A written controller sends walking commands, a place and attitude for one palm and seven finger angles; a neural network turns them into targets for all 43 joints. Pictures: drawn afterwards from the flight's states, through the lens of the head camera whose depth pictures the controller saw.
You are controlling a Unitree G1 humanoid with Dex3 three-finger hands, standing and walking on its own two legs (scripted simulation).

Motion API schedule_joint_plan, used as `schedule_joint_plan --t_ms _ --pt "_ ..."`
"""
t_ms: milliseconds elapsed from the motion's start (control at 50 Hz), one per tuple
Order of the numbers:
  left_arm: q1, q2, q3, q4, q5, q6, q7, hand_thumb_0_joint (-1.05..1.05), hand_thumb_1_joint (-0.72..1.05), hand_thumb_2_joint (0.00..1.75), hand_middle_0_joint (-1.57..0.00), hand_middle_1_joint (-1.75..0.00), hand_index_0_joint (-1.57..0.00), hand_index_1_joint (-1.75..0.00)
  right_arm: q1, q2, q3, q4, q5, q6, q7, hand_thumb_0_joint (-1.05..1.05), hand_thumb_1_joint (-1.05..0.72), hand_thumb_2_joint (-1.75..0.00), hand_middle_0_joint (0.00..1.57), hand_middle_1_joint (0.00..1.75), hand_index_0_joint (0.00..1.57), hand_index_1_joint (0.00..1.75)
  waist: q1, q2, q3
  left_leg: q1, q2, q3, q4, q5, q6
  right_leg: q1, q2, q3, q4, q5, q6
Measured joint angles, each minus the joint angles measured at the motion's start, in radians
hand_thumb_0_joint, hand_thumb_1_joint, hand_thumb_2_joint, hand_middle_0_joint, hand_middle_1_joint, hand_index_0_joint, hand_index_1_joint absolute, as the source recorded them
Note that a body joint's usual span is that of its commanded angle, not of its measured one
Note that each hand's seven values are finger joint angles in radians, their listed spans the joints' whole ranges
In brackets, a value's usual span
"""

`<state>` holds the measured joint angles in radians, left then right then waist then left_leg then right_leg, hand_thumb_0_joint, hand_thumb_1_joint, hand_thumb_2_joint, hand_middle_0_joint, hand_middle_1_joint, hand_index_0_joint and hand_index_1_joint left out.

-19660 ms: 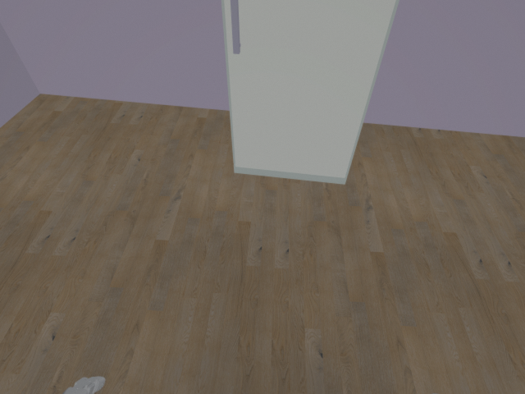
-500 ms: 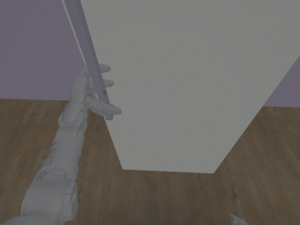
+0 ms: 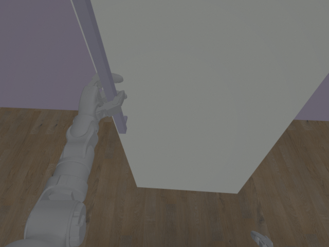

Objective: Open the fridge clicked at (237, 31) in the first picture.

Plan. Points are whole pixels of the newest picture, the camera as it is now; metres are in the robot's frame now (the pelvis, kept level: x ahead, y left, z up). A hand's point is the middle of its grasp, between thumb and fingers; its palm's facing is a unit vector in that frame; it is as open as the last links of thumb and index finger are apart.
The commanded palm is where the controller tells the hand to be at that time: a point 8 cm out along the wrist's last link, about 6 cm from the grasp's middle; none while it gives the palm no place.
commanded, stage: grip the handle and tug to test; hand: left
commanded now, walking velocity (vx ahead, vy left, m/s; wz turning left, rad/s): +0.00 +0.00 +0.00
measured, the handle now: (106, 64) +0.48 +0.15 +0.20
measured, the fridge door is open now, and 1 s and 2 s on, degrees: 0 0 21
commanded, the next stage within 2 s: pull the door a little, standing still in 0.76 s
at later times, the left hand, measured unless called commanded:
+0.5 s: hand (116, 103) +0.42 +0.13 +0.12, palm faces -0.05 -1.00 -0.02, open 5.7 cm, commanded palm +0.39 +0.18 +0.12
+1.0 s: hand (116, 103) +0.42 +0.13 +0.12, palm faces -0.06 -1.00 -0.01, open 5.7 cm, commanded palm +0.38 +0.18 +0.12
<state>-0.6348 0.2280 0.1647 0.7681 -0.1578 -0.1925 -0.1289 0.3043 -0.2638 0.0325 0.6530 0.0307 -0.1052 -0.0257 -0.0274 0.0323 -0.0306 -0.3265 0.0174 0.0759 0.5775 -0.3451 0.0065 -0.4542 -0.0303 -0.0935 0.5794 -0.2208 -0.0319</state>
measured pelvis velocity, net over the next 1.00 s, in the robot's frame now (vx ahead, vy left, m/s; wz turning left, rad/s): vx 0.02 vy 0.01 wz -0.02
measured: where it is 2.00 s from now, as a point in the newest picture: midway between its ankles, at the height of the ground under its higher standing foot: outside the picture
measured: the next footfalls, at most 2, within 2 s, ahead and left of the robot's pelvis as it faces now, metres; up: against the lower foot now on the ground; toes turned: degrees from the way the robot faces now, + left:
none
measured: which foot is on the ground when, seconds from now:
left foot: down 0.00-1.00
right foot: down 0.00-1.00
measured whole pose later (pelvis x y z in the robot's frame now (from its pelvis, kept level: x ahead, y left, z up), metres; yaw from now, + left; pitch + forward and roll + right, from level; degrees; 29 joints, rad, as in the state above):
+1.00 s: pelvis +0.02 +0.01 +0.00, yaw -1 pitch +5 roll +0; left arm -0.48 0.20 0.16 0.53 -0.16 -0.09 -0.13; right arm 0.29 -0.26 0.03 0.62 0.03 -0.07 -0.03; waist -0.02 0.04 -0.04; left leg -0.27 0.02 0.09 0.53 -0.36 0.01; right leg -0.41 -0.02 -0.08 0.54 -0.23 -0.02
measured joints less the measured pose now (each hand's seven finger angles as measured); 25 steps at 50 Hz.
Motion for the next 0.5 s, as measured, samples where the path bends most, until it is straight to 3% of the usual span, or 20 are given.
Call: schedule_joint_plan --t_ms 60,500 --pt "-0.001 -0.001 -0.003 -0.002 -0.001 0.0 -0.005 0.0 0.72 0.83 -0.41 -1.38 -0.35 -1.38 -0.001 0.0 0.0 0.001 0.001 0.002 -0.003 0.01 -0.91 -0.9 0.2 0.3 0.2 0.3 0.001 0.0 0.001 0.001 0.0 -0.003 -0.001 -0.001 0.0 0.002 0.0 -0.003 -0.001 -0.002 0.0" --pt "-0.011 0.004 0.009 0.014 0.0 0.003 -0.019 0.01 0.71 0.81 -0.41 -1.39 -0.37 -1.4 -0.012 0.003 0.009 -0.011 0.001 0.015 -0.005 0.01 -0.91 -0.9 0.2 0.3 0.2 0.3 -0.004 -0.006 -0.003 -0.005 -0.002 -0.001 0.003 0.0 0.002 -0.005 -0.002 0.001 0.003 0.001 0.001"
